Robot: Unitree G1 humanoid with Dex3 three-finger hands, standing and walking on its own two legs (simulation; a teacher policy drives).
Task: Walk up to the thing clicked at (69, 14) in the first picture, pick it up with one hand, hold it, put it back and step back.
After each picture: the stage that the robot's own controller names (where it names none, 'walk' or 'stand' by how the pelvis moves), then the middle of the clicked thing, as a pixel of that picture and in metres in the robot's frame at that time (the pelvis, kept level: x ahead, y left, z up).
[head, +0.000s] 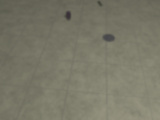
stand; (68, 15) +1.96 +0.22 -0.72
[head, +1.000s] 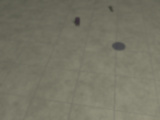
walk; (77, 21) +1.83 +0.22 -0.72
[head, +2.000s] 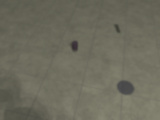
walk; (75, 46) +1.24 +0.18 -0.71
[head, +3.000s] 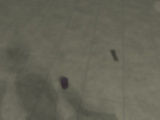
walk; (64, 83) +0.79 +0.20 -0.70
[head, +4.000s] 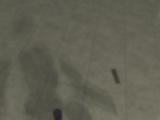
walk; (57, 115) +0.47 +0.19 -0.70
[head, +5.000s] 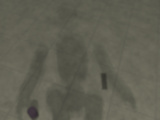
walk; (33, 113) +0.43 +0.37 -0.69
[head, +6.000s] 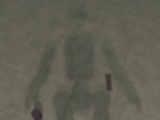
stand; (37, 115) +0.44 +0.35 -0.69
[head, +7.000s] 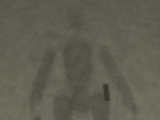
stand; out of the picture +0.38 +0.38 -0.72
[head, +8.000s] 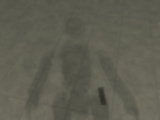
stand; out of the picture +0.34 +0.42 -0.71
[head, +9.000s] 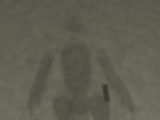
stand; out of the picture +0.38 +0.39 -0.71
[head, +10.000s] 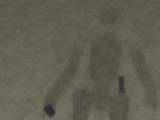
walk; (49, 111) +0.48 +0.38 -0.72
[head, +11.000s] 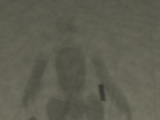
stand; out of the picture +0.41 +0.37 -0.71
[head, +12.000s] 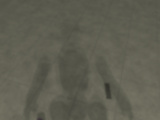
stand; out of the picture +0.46 +0.34 -0.72
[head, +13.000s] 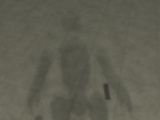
stand; out of the picture +0.42 +0.36 -0.73
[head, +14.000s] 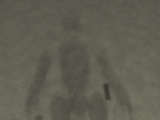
stand; out of the picture +0.42 +0.36 -0.73
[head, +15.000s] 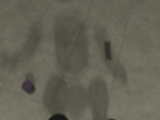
go down; (28, 87) +0.45 +0.36 -0.57
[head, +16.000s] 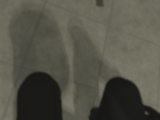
go down; out of the picture +0.45 +0.43 -0.28
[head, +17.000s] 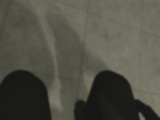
close in; out of the picture +0.43 +0.46 -0.27
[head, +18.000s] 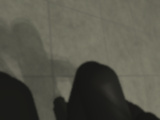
close in; out of the picture +0.40 +0.48 -0.21
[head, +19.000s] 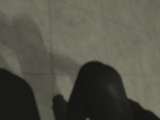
approach; out of the picture +0.39 +0.48 -0.22
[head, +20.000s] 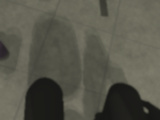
approach; out of the picture +0.47 +0.43 -0.32
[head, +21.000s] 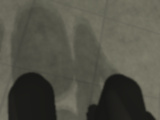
approach; out of the picture +0.46 +0.44 -0.27
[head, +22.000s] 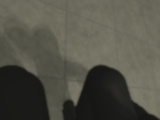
lift; out of the picture +0.42 +0.47 -0.23
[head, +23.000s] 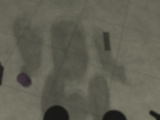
lift; (24, 80) +0.47 +0.38 -0.51
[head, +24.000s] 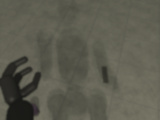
approach; (33, 110) +0.46 +0.36 -0.66
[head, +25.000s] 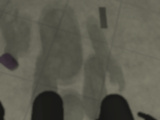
approach; (9, 62) +0.48 +0.39 -0.42
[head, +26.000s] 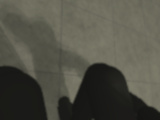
go down; out of the picture +0.42 +0.47 -0.23
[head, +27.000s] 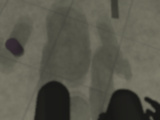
walk; (15, 48) +0.49 +0.41 -0.39
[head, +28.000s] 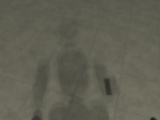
stand; out of the picture +0.46 +0.33 -0.66
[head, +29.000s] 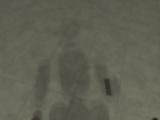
stand; out of the picture +0.45 +0.34 -0.66
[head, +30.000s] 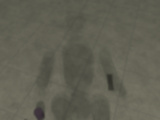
stand; (39, 114) +0.47 +0.34 -0.67
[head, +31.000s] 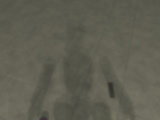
stand; out of the picture +0.48 +0.34 -0.72
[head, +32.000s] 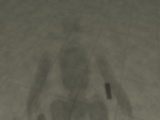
stand; out of the picture +0.44 +0.35 -0.73
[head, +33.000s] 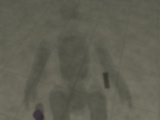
walk; (38, 116) +0.45 +0.36 -0.72
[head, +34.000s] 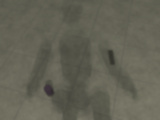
walk; (49, 90) +0.59 +0.35 -0.71
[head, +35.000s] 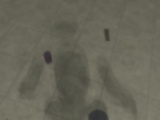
walk; (48, 58) +0.86 +0.33 -0.69
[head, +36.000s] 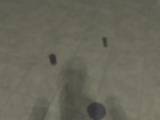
stand; (53, 59) +1.09 +0.36 -0.71
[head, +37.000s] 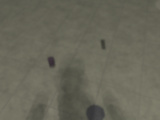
stand; (51, 62) +1.08 +0.35 -0.72
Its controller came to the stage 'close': yes
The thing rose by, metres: 0.00
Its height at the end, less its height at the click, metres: +0.00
